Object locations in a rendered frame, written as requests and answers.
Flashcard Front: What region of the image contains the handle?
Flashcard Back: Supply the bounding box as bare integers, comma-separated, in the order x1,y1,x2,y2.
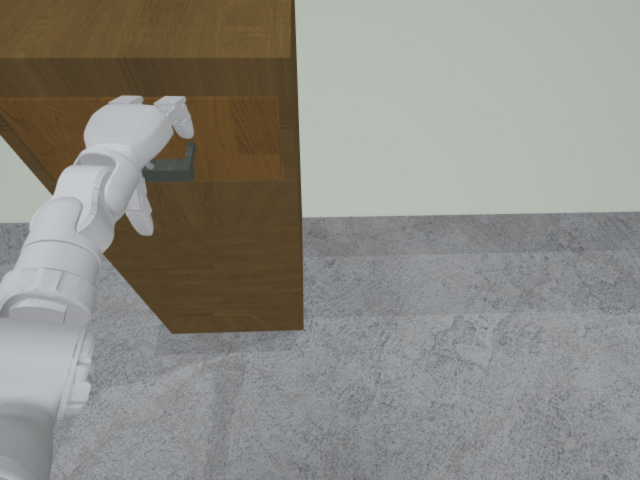
141,142,196,182

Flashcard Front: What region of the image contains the robot left forearm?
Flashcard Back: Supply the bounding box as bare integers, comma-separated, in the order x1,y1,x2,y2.
0,147,139,327

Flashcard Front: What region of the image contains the cabinet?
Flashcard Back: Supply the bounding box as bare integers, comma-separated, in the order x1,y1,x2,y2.
0,0,304,334

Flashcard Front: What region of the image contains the left robot upper arm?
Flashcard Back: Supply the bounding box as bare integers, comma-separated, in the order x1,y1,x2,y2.
0,317,97,480

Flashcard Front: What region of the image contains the left robot hand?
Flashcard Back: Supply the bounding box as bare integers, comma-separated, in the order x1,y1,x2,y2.
84,95,194,236

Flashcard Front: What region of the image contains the drawer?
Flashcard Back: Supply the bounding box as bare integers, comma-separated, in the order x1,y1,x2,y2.
0,96,283,182

